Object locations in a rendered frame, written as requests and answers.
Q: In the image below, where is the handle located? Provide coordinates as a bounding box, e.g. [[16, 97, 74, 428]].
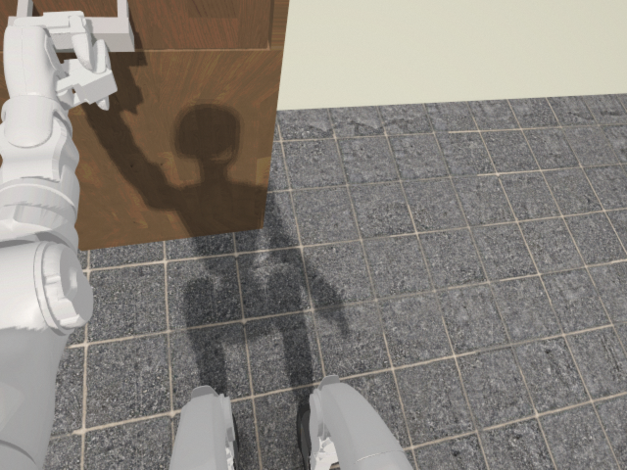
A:
[[8, 0, 135, 53]]

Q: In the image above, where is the robot left upper arm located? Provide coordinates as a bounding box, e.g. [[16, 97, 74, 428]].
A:
[[0, 241, 93, 470]]

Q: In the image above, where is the right robot shin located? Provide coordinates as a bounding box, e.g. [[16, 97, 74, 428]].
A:
[[310, 375, 340, 470]]

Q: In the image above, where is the drawer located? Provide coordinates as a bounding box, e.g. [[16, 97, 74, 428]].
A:
[[0, 0, 270, 50]]

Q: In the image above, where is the left robot hand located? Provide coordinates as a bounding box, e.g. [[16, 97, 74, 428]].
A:
[[3, 11, 118, 114]]

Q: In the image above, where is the robot right thigh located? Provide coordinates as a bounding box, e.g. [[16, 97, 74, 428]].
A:
[[310, 383, 413, 470]]

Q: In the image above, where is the cabinet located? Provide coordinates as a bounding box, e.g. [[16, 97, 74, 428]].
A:
[[0, 0, 290, 251]]

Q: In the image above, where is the robot left forearm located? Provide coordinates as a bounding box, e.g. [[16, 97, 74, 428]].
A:
[[0, 95, 79, 256]]

